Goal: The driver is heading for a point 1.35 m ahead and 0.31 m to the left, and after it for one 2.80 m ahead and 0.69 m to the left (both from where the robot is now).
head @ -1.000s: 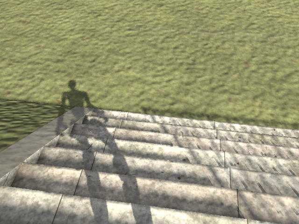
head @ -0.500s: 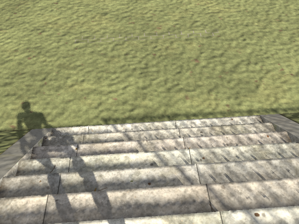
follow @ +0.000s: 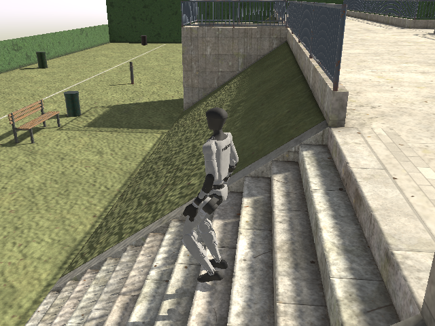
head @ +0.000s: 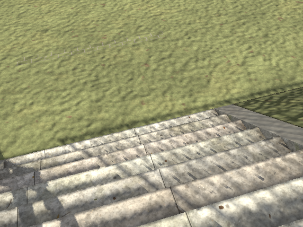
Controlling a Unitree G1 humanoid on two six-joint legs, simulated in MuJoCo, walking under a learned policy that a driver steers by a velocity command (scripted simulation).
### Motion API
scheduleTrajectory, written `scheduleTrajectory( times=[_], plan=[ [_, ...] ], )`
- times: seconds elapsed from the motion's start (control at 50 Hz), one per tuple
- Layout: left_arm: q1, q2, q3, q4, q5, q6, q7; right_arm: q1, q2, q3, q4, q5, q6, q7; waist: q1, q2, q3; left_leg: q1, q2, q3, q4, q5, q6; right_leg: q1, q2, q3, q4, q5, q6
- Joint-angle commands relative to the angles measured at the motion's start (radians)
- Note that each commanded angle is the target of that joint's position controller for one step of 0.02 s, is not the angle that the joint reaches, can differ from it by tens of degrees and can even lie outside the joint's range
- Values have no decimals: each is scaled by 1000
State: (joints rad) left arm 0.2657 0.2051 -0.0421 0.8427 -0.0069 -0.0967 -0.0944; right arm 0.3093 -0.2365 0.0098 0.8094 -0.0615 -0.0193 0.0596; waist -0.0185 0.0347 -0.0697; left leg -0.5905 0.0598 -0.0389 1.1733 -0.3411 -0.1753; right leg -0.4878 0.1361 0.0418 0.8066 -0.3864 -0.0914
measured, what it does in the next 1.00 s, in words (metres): goes down, turning left: left foot, then right foot 0.19 m lower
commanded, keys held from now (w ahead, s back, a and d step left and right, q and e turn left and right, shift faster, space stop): w+q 0.72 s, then w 0.10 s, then w+e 0.18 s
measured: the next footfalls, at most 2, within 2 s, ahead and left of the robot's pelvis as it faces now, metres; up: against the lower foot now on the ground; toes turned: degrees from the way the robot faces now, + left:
left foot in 0.04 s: +0.00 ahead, +0.15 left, +0.00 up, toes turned +5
right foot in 0.64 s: +0.29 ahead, -0.03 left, -0.19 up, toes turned +15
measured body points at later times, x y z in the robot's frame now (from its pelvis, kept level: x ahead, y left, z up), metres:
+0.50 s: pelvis +0.10 +0.05 -0.03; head +0.10 +0.05 +0.42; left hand +0.28 +0.28 -0.11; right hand +0.05 -0.15 -0.18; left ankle -0.04 +0.14 -0.70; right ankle +0.26 -0.06 -0.71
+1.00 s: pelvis +0.32 +0.09 -0.22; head +0.32 +0.09 +0.23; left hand +0.10 +0.17 -0.36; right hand +0.55 -0.03 -0.34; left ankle +0.46 +0.33 -0.88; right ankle +0.25 -0.04 -0.89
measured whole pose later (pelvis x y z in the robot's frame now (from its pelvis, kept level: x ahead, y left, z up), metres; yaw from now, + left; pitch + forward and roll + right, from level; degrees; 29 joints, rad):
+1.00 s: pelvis +0.32 +0.09 -0.22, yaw +23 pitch +1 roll -3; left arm 0.66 0.09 -0.08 1.13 0.13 -0.12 -0.01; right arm 0.13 -0.23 0.06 0.85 -0.12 -0.04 0.11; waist 0.12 0.05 -0.04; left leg -0.82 0.12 -0.08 0.79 0.52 0.05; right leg -0.26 0.01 -0.16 0.92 -0.68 -0.05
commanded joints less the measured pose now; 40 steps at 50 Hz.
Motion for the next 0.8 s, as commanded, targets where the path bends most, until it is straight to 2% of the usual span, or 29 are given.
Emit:
scheduleTrajectory(
  times=[0.02,0.04,0.06,0.08,0.1,0.12,0.18,0.24,0.26,0.28,0.3,0.34,0.36,0.38,0.42,0.44,0.46,0.48,0.52,0.58,0.62,0.64,0.66,0.68,0.7,0.72,0.76,0.78,0.8],
  plan=[
    [64,155,54,-10,-17,76,85,35,-58,-14,-9,96,49,-38,45,-208,-49,223,-53,105,-484,-351,95,173,-285,210,-315,524,-69],
    [87,173,50,9,-6,112,121,80,-68,-15,14,110,78,-61,44,-179,-20,309,-68,103,-535,-238,120,202,-281,274,-279,630,-78],
    [48,273,63,2,-20,65,7,50,-107,-25,37,41,-2,-14,27,-78,49,216,-27,2,-431,0,52,157,-339,527,-321,-94,-134],
    [36,236,69,-25,-21,60,-17,20,-134,-35,43,33,-27,-16,66,-36,50,243,-48,-13,-538,-181,92,103,-304,438,-430,-512,-107],
    [11,277,97,-49,6,48,-10,24,-111,-29,56,6,-45,-26,87,-77,212,100,-58,-21,-616,-373,176,88,-285,291,-473,-589,-85],
    [-10,269,104,-30,21,28,-1,27,-85,-25,68,8,-61,-33,84,-121,230,59,-57,-3,-577,-313,198,144,-293,298,-461,-574,-130],
    [-61,111,66,-53,52,5,64,74,29,3,92,-16,-99,-50,60,-79,93,128,-67,54,-456,-73,246,227,-344,282,-362,-318,-213],
    [-84,122,72,-64,57,4,91,166,-7,-15,102,-8,-118,-45,18,-67,55,290,-95,101,-489,-47,302,122,-293,96,-203,-210,-191],
    [-118,126,79,-90,68,6,89,231,-39,-23,117,-9,-122,-46,-3,51,76,350,-42,-52,-582,-28,364,14,-207,-27,-50,-242,-134],
    [-208,110,76,-128,96,9,77,298,-76,-30,126,-13,-124,-52,-61,196,101,425,74,-359,-720,-5,475,-157,-74,-133,196,-233,-41],
    [-310,55,56,-170,103,-2,62,406,-105,-37,133,-22,-137,-54,-158,235,119,571,172,-596,-776,-19,553,-400,-42,-34,352,-341,-13],
    [-375,13,38,-198,96,-23,53,435,-69,-30,163,-33,-135,-59,-168,12,141,765,226,-669,-670,65,540,-715,-101,104,443,-230,9],
    [-348,1,31,-184,101,-21,55,400,-34,-22,172,-27,-131,-54,-138,-4,111,743,191,-588,-604,121,520,-714,-122,90,443,-164,26],
    [-276,13,20,-150,123,-16,57,355,24,-6,167,-47,-114,-61,-100,-31,86,656,127,-465,-518,94,467,-629,-167,85,356,4,28],
    [-224,21,14,-131,137,-1,41,320,35,5,161,-45,-90,-46,-64,50,92,295,20,-330,-484,72,464,-399,-137,-62,408,118,30],
    [-213,19,2,-118,165,4,29,296,100,29,135,-45,-98,-66,-94,25,99,319,-14,-301,-433,-72,421,-446,-223,56,165,530,35],
    [-268,29,7,-117,164,6,25,332,77,28,143,-32,-101,-74,-117,62,98,277,-21,-329,-391,-132,430,-437,-220,7,107,624,48],
    [-285,14,-9,-141,142,7,17,265,53,27,113,-35,-111,-84,-117,-22,98,15,-87,-240,-358,-218,382,-149,-228,-10,-108,964,33],
    [-183,-2,-12,-156,94,20,16,150,-63,7,89,-72,-119,-43,-26,6,107,-509,-140,-170,-397,-414,378,457,-171,-146,2,876,83],
    [-54,58,12,-149,102,21,24,184,-93,10,88,-48,-119,-11,30,2,166,-388,-133,-350,-214,-434,398,613,-129,-100,-206,545,94],
    [292,180,58,4,96,19,31,117,-147,10,70,3,-81,17,177,-77,180,-81,-149,-364,208,-264,358,623,-237,-60,-703,722,30],
    [434,237,96,60,120,16,32,226,-81,14,92,-30,-71,62,137,-137,12,-178,-198,-303,551,-93,307,888,-357,4,-473,858,-83],
    [401,276,100,30,135,15,21,472,56,12,128,13,-79,75,-5,-278,-224,-463,-225,-126,962,-444,270,1161,-532,70,-21,1613,-273],
    [351,267,118,12,147,25,18,455,47,27,51,23,-73,73,39,-177,-241,-644,-179,-120,1040,-366,262,1119,-638,255,-94,1431,-357],
    [257,243,122,6,135,36,28,293,6,11,-3,24,-57,53,83,-168,-68,-826,-102,-150,1064,-221,221,889,-728,450,-254,793,-374],
    [237,104,79,41,121,33,21,159,-16,11,-9,8,-51,27,68,-62,40,-874,-27,-158,949,-62,229,698,-639,413,-360,274,-294],
    [164,-137,7,62,135,-4,54,159,52,35,29,-16,-36,20,-41,19,228,-630,119,-176,402,358,288,226,-462,162,-439,256,-167],
    [179,-119,9,105,131,-28,72,132,54,31,46,-32,-32,37,-38,-72,248,-510,114,-114,298,403,301,79,-389,108,-442,259,-149],
    [155,-115,2,103,100,-51,95,114,6,20,67,-24,-31,60,3,-64,230,-378,84,-60,34,582,296,-54,-347,6,-455,169,-170]
  ],
)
